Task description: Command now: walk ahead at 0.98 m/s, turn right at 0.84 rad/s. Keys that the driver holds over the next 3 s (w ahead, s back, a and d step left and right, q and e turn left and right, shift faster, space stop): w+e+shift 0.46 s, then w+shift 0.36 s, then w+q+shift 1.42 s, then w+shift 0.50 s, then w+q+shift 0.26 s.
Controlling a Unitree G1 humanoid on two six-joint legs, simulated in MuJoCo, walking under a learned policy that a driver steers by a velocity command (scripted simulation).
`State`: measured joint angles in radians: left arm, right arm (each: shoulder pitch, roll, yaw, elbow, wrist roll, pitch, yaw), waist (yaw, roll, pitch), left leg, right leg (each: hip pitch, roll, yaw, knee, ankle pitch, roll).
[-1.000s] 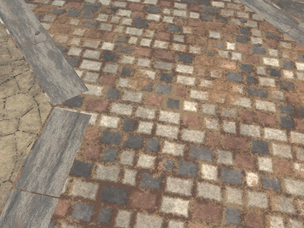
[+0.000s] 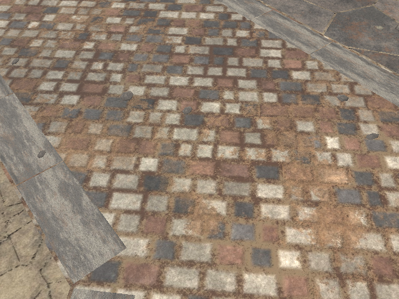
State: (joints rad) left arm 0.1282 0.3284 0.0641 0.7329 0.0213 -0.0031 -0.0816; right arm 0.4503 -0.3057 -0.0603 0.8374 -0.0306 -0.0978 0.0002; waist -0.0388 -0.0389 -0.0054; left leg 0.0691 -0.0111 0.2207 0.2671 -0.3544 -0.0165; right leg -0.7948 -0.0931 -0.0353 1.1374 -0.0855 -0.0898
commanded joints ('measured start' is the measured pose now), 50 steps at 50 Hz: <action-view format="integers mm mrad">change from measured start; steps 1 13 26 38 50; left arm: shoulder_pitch -101 264 305 84 -109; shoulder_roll -8 212 161 23 78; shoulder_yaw -26 70 50 -37 -55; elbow -99 14 43 -40 -130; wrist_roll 1 -4 -29 24 29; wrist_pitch -8 -5 -81 -61 -83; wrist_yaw -24 76 76 36 40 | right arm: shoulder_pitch -118 -241 -529 -43 66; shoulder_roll -52 -101 -46 -42 -207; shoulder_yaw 1 22 60 2 -24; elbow -54 -229 -333 -46 50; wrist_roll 1 -13 -5 -15 30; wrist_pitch -33 -31 31 -2 -21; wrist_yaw -6 -2 24 8 14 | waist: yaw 66 86 120 21 90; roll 77 119 -11 82 117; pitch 185 -26 59 23 -12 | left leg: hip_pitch -189 -882 -506 -147 -126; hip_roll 210 90 54 234 184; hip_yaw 30 -313 -224 -595 -303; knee -219 1189 286 -64 18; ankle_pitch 452 15 512 -60 1025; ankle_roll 65 3 0 185 159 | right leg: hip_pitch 49 892 646 113 561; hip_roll -12 -112 60 77 139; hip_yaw -48 738 420 196 -24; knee -191 -910 -923 126 -555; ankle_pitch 122 -321 364 -196 15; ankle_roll -30 -302 -140 -19 4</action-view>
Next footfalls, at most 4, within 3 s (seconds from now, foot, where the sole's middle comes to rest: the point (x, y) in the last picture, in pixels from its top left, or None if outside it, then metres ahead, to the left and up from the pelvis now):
0.18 right None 0.35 -0.07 -0.77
0.62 left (224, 215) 0.82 -0.09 -0.77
1.04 right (321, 168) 1.02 -0.51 -0.77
1.48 left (294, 96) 1.49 -0.49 -0.77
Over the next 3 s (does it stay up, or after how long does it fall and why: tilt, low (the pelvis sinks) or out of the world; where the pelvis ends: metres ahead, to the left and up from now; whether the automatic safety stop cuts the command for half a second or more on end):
stays up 2.54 -0.05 0.01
